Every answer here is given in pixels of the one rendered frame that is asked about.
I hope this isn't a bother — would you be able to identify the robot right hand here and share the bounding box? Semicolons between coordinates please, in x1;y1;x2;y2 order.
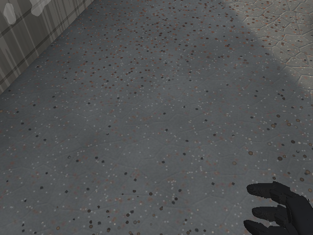
244;181;313;235

